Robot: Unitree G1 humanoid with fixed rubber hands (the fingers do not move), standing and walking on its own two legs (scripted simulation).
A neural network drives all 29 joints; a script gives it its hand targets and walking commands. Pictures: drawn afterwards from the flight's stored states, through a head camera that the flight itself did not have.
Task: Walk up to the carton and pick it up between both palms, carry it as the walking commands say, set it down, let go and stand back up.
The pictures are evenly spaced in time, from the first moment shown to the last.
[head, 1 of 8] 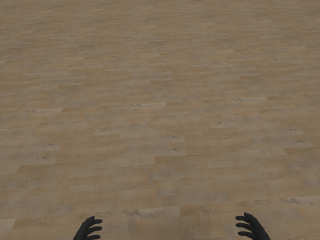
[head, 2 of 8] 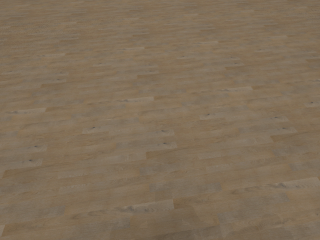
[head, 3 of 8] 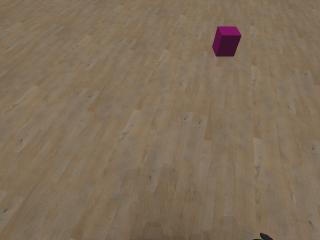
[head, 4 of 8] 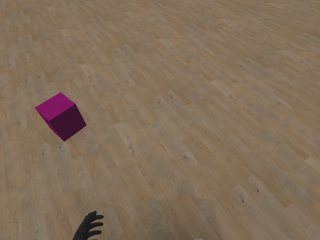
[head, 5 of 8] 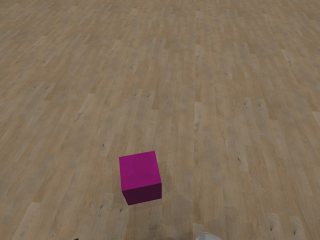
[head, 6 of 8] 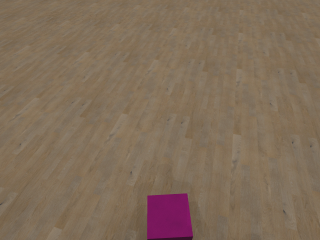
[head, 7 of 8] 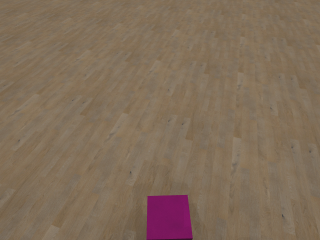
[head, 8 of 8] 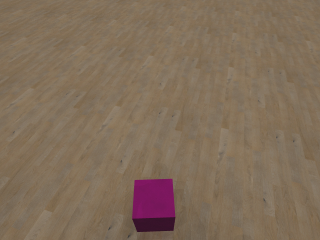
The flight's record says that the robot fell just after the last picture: no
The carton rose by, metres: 0.00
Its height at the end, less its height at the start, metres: +0.00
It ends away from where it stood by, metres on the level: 0.00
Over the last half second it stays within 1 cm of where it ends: yes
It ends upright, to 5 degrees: yes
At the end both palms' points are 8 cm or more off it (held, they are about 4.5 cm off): yes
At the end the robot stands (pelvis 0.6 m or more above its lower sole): yes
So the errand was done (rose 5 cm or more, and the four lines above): no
